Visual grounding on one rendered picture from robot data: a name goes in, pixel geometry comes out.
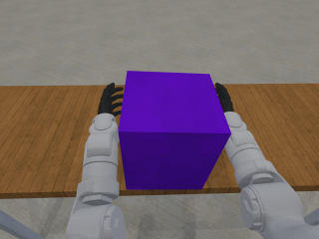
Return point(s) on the robot left upper arm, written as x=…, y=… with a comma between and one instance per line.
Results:
x=97, y=222

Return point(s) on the robot right upper arm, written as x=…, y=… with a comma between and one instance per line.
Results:
x=274, y=210

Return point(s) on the right robot forearm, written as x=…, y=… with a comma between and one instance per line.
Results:
x=246, y=157

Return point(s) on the right robot hand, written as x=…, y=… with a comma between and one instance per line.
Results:
x=224, y=98

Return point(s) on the left robot hand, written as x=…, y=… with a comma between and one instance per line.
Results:
x=105, y=105

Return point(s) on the table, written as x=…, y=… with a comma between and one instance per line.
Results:
x=44, y=130

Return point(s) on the carton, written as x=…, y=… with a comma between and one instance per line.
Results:
x=172, y=130

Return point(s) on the left robot forearm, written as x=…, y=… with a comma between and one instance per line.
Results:
x=99, y=184

